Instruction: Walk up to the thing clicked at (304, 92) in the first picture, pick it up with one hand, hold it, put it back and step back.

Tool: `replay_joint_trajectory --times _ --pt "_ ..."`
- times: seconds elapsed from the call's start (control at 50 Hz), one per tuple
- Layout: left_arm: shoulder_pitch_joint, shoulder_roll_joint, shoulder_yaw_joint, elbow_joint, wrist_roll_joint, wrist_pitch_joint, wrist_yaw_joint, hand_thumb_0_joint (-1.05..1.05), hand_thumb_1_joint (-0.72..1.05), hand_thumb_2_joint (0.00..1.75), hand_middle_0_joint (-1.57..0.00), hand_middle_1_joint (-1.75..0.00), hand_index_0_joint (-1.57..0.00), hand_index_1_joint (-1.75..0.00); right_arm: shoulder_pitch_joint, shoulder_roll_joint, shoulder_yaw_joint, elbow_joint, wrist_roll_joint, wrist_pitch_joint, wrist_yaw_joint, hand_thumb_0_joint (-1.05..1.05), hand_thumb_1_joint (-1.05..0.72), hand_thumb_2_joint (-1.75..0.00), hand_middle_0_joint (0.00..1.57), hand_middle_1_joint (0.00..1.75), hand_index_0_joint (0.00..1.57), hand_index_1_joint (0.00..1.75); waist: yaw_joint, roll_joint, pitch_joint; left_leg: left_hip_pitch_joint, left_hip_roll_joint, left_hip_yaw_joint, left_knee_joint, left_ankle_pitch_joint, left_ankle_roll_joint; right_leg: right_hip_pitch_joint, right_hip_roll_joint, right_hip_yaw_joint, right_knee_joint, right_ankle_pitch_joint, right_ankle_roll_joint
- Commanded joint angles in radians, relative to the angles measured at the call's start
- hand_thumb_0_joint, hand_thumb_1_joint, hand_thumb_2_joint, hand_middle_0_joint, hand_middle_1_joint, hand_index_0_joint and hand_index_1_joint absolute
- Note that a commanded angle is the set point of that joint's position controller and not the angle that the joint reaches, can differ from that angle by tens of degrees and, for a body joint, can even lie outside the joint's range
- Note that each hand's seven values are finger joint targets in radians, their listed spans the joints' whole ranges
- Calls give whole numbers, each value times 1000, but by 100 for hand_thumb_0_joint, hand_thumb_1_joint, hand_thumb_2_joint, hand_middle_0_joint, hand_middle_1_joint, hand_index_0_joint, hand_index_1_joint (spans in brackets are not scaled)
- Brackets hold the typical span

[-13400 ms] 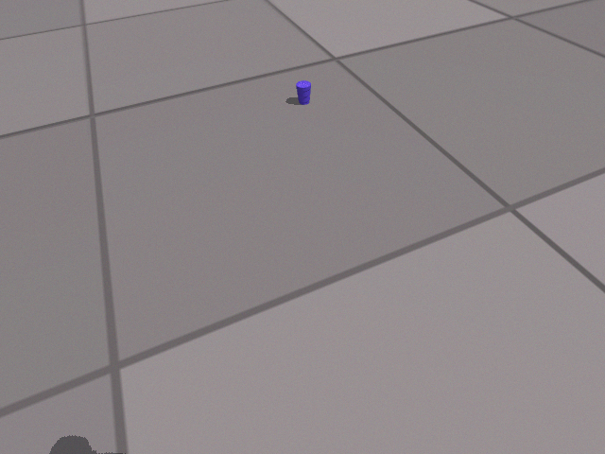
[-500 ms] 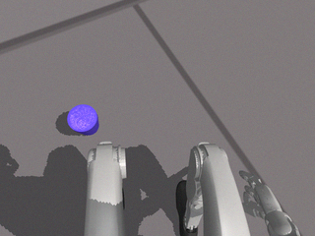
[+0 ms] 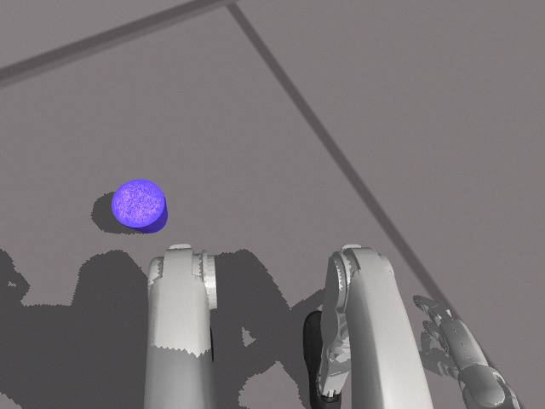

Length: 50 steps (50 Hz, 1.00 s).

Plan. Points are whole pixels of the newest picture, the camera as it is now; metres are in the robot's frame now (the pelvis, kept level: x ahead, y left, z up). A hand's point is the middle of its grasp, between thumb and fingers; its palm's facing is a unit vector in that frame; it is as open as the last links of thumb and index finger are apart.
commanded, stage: approach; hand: left
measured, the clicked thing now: (145, 211) +0.42 +0.27 -0.30
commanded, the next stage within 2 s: close in in 0.64 s
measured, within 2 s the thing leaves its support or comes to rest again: neither
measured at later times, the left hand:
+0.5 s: hand out of the picture +0.33 +0.41 -0.11, palm faces +0.29 -0.96 +0.03, open 17.5 cm
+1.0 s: hand (108, 228) +0.37 +0.32 -0.25, palm faces +0.28 -0.96 +0.06, open 17.6 cm
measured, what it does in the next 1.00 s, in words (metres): lowers itself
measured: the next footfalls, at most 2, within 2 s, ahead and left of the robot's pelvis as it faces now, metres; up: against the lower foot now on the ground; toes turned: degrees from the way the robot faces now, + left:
none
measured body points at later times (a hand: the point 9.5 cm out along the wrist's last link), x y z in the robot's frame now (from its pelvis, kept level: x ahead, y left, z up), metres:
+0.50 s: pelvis +0.00 +0.00 -0.04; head +0.22 +0.11 +0.34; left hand +0.31 +0.46 -0.11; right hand +0.20 -0.26 -0.12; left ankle +0.09 +0.13 -0.33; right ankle +0.10 -0.13 -0.33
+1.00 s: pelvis -0.01 +0.01 -0.09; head +0.21 +0.17 +0.26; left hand +0.35 +0.37 -0.25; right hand +0.18 -0.25 -0.13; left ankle +0.09 +0.13 -0.33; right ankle +0.10 -0.13 -0.33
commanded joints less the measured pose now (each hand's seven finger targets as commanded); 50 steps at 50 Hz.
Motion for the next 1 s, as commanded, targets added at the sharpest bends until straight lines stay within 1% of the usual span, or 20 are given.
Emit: replay_joint_trajectory --times 0.0,0.08,0.12,0.24,0.26,0.3,0.38,0.46,0.5,0.54,0.56,0.58,0.6,0.62,0.64,0.66,0.68,0.72,0.88,0.98 --pt "-121 443 84 -209 -43 -61 3 0 -58 10 -2 -8 -3 -7 90 -242 -90 -65 3 -32 -23 0 -90 -90 20 30 20 30 55 288 -609 503 -3 63 -326 82 32 221 39 -48 -215 97 -70" --pt "-111 453 106 -180 -53 -61 -5 0 -54 8 -5 -9 -4 -10 92 -244 -85 -65 7 -34 -25 0 -90 -90 20 30 20 30 54 266 -586 489 -4 57 -321 84 34 209 39 -51 -212 97 -70" --pt "-107 423 98 -132 -68 -70 -12 0 -57 6 -6 -9 -5 -10 76 -240 -78 -67 4 -37 -25 0 -90 -90 20 30 20 30 46 233 -543 446 -5 60 -307 59 37 200 43 -50 -214 76 -68" --pt "-172 353 61 18 -98 -147 -33 0 -54 7 -5 -8 -4 -9 63 -250 -48 -61 -21 -48 -23 0 -90 -90 20 30 20 30 -21 168 -483 376 -2 53 -229 75 40 203 51 -68 -188 95 -64" --pt "-154 342 54 53 -99 -157 -30 0 -54 7 -5 -8 -4 -9 58 -250 -41 -62 -28 -50 -22 0 -90 -90 20 30 20 30 -14 157 -488 371 0 55 -216 81 38 213 53 -68 -182 98 -63" --pt "-194 325 23 77 -89 -183 -23 0 -57 8 -5 -8 -4 -10 49 -259 -34 -62 -41 -50 -19 0 -89 -90 20 30 20 30 -32 169 -477 368 3 52 -199 62 35 197 55 -77 -171 85 -63" --pt "-203 311 -4 90 -57 -240 14 0 -56 8 -5 -8 -4 -9 34 -270 -21 -60 -71 -41 -7 0 -90 -90 20 30 20 30 -27 197 -491 381 10 50 -155 87 26 196 62 -89 -132 111 -64" --pt "-196 357 26 14 -35 -323 52 0 -58 7 -5 -9 -5 -10 5 -288 -10 -62 -104 -19 10 0 -90 -90 20 30 20 30 -6 301 -533 451 18 38 -137 135 8 187 67 -108 -70 145 -67" --pt "-186 322 5 7 -30 -361 64 0 -59 8 -5 -10 -5 -10 -25 -291 8 -73 -118 -8 18 0 -90 -90 20 30 20 30 -17 317 -529 478 25 24 -122 172 -1 171 70 -123 -37 169 -68" --pt "-145 383 51 40 -29 -398 85 0 -58 8 -5 -11 -5 -11 -43 -302 24 -65 -134 11 22 0 -90 -90 20 30 20 30 -5 325 -515 452 25 23 -97 172 0 186 73 -129 -24 173 -66" --pt "-156 339 12 42 -28 -416 88 0 -61 8 -5 -12 -6 -11 -61 -300 35 -73 -140 17 25 0 -91 -90 20 30 20 30 -23 333 -496 447 27 19 -93 164 -1 179 75 -134 -15 171 -68" --pt "-155 353 28 60 -26 -431 98 0 -60 9 -5 -12 -6 -11 -59 -304 41 -65 -150 25 26 0 -90 -90 20 30 20 30 -31 332 -485 434 28 17 -83 154 0 193 76 -140 -15 172 -65" --pt "-156 303 -10 64 -28 -447 103 0 -58 8 -5 -12 -6 -11 -85 -305 50 -77 -157 29 28 0 -90 -90 20 30 20 30 -44 331 -461 425 30 12 -80 132 -1 175 79 -145 -11 158 -65" --pt "-148 320 10 97 -27 -458 113 0 -56 9 -4 -12 -5 -11 -87 -314 55 -66 -165 35 29 0 -90 -90 20 30 20 30 -54 337 -442 417 31 10 -67 125 0 178 79 -150 -7 159 -63" --pt "-134 280 -17 116 -35 -471 118 0 -53 9 -4 -11 -5 -10 -103 -313 67 -81 -170 38 34 0 -90 -90 20 30 20 30 -57 321 -441 420 33 3 -56 133 -1 175 83 -157 0 164 -63" --pt "-154 291 -17 129 -33 -486 127 0 -56 10 -4 -12 -5 -11 -107 -319 79 -79 -178 43 35 0 -90 -90 20 30 20 30 -82 319 -429 408 34 -6 -46 130 -1 184 83 -166 4 167 -61" --pt "-125 273 -22 163 -34 -498 138 0 -54 9 -4 -12 -5 -10 -113 -326 85 -79 -185 50 37 0 -90 -90 20 30 20 30 -77 325 -419 413 34 -8 -40 138 -4 187 83 -169 12 175 -61" --pt "-172 203 -94 206 -32 -523 159 0 -55 10 -3 -12 -5 -11 -136 -329 103 -92 -195 57 43 0 -90 -90 20 30 20 30 -124 293 -367 380 38 -23 -27 96 -2 160 85 -186 14 152 -59" --pt "-193 185 -125 260 -12 -655 308 0 -61 9 -3 -11 -7 -9 -188 -353 176 -111 -247 87 74 0 -90 -89 20 30 20 30 -148 292 -316 367 40 -56 29 99 -10 206 99 -229 40 182 -49" --pt "-184 168 -150 225 44 -705 421 0 -58 11 -3 -11 -6 -8 -198 -359 190 -116 -279 113 96 0 -90 -89 20 30 20 30 -156 369 -277 386 40 -69 14 109 -26 206 98 -248 64 199 -49"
